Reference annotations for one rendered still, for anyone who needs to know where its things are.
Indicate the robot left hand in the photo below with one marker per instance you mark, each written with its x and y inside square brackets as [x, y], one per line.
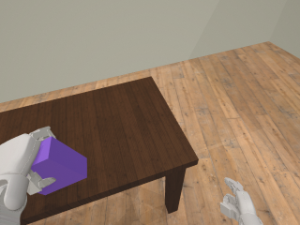
[18, 155]

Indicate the sponge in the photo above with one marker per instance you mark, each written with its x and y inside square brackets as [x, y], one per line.
[56, 160]

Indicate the table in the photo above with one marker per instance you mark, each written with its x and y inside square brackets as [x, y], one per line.
[126, 131]

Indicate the robot left forearm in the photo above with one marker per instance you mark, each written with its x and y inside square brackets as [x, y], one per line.
[13, 197]

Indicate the robot right forearm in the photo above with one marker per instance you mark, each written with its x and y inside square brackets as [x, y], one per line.
[249, 219]

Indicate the robot right hand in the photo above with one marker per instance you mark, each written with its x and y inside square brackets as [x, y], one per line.
[233, 207]

